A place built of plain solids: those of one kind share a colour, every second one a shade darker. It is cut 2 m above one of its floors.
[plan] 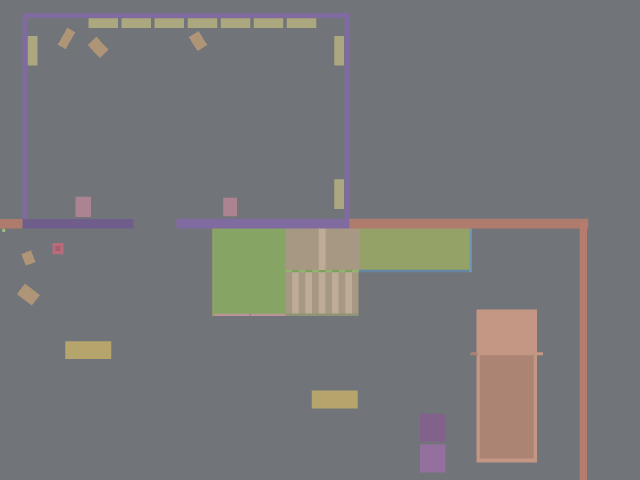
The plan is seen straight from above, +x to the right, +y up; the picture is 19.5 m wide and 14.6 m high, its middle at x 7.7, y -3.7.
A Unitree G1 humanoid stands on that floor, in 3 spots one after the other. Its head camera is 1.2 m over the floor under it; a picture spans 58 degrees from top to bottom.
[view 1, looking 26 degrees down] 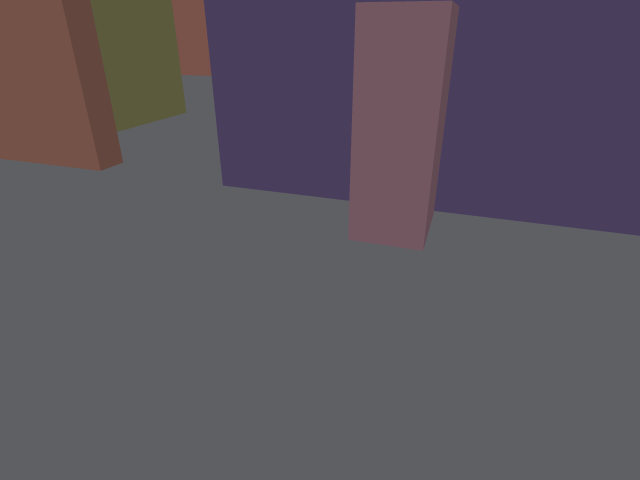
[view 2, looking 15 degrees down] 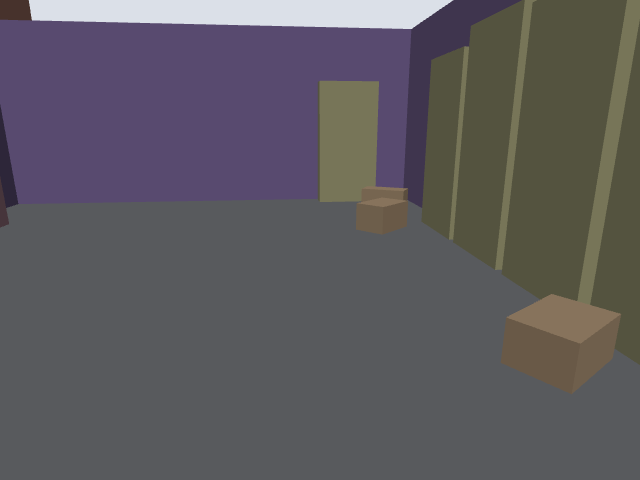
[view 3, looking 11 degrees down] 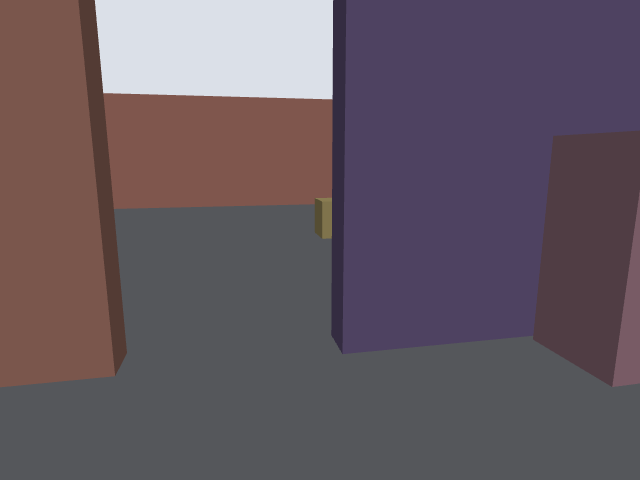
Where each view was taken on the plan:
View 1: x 0.10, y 0.00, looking -71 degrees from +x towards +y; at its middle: ground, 2.74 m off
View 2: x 5.88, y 0.90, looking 174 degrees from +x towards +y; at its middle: ground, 4.64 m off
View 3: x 2.68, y -0.66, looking -102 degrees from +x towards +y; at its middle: ground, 6.29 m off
